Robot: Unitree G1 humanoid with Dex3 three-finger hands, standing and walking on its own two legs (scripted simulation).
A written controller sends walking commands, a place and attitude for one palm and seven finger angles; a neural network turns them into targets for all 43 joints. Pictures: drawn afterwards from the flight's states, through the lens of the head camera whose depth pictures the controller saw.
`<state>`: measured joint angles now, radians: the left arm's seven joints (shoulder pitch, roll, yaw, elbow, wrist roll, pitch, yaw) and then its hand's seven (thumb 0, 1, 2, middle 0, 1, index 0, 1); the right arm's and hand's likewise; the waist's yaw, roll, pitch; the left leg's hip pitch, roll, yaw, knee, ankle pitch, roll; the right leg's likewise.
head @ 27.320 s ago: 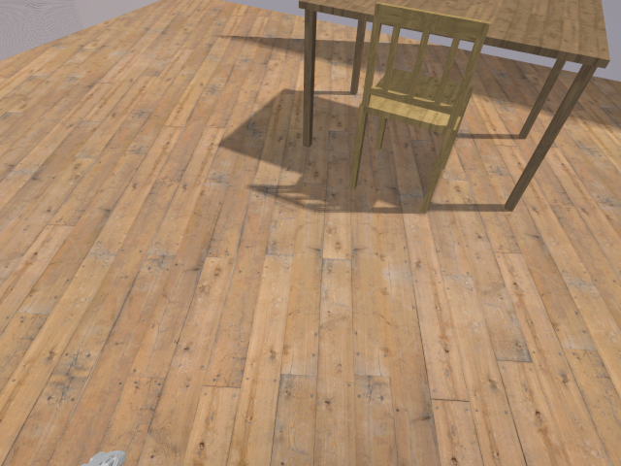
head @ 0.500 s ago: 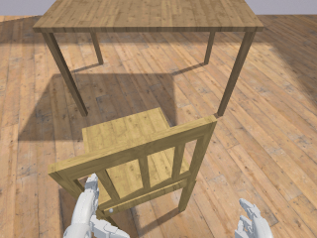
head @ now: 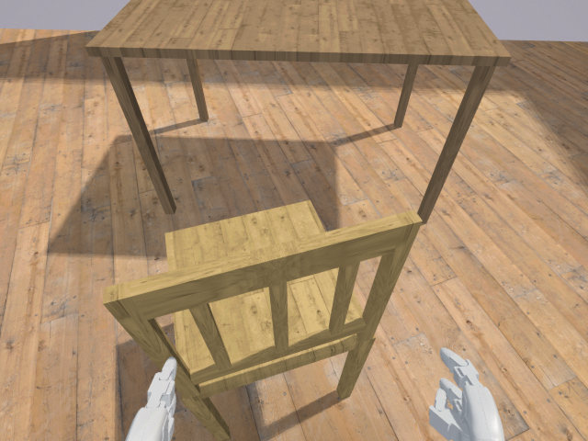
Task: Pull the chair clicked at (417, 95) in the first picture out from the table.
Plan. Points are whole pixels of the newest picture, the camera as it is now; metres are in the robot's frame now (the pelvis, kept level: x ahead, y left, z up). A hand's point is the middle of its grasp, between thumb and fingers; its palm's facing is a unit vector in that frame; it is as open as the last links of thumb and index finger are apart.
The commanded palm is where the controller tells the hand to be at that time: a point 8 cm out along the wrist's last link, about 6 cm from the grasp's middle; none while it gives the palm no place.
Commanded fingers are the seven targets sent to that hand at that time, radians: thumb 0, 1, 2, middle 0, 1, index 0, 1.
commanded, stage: draw the hand back to the body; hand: left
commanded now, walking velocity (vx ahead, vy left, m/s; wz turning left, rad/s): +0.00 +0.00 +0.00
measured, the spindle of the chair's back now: (279, 317) +0.32 +0.04 -0.05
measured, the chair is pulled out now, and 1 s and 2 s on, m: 0.58 0.58 0.58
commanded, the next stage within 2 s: step back with the hand held close in 1.66 s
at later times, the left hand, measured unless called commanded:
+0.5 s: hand (154, 432) +0.14 +0.15 +0.08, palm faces -0.01 -1.00 -0.09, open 17.5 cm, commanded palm +0.09 +0.21 +0.09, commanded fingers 0.00 -0.48 0.23 -0.01 -0.01 -0.01 -0.01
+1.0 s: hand (71, 396) +0.15 +0.21 +0.13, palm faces +0.24 -0.86 -0.45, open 11.7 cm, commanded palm +0.12 +0.26 +0.19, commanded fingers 0.00 0.43 0.67 -0.14 -0.20 -0.14 -0.20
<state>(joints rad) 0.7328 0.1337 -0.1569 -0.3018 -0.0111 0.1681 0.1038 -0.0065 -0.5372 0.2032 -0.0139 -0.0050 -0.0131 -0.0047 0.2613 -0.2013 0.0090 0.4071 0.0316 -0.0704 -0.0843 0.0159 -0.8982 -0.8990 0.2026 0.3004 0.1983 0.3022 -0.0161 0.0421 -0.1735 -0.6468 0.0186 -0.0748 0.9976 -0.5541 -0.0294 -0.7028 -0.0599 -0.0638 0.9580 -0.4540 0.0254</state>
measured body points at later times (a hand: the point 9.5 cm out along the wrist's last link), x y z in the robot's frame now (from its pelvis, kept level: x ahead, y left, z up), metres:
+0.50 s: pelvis -0.03 +0.00 -0.02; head +0.00 -0.01 +0.43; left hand +0.13 +0.20 +0.09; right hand +0.16 -0.23 -0.09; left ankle -0.03 +0.14 -0.68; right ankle +0.01 -0.14 -0.68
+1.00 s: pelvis +0.00 -0.01 +0.04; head -0.02 -0.04 +0.49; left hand +0.14 +0.25 +0.16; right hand +0.20 -0.22 -0.03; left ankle -0.03 +0.14 -0.68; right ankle +0.01 -0.14 -0.68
